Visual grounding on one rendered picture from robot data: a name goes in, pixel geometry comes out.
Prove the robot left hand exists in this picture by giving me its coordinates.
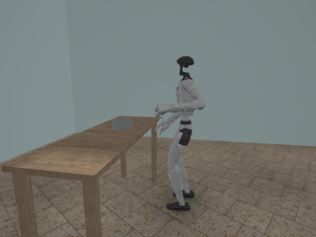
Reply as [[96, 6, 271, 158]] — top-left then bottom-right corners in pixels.
[[154, 103, 170, 119]]

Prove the table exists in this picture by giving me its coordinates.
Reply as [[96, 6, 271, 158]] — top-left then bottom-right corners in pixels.
[[1, 116, 160, 237]]

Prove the robot right hand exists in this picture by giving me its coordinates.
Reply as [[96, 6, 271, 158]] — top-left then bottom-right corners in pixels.
[[154, 119, 170, 135]]

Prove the right robot foot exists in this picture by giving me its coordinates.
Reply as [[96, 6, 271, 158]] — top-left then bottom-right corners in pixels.
[[173, 190, 195, 198]]

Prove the right robot forearm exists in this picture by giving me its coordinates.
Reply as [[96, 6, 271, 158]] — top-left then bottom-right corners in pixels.
[[167, 113, 179, 123]]

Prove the robot left upper arm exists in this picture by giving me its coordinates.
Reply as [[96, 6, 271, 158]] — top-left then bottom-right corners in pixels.
[[181, 79, 206, 111]]

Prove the left robot forearm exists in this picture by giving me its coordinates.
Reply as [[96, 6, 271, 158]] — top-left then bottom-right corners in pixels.
[[169, 99, 205, 113]]

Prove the robot right thigh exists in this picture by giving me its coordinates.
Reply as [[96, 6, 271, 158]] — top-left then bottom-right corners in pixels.
[[174, 129, 185, 169]]

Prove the pot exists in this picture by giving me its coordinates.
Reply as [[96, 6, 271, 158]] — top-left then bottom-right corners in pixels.
[[110, 118, 134, 130]]

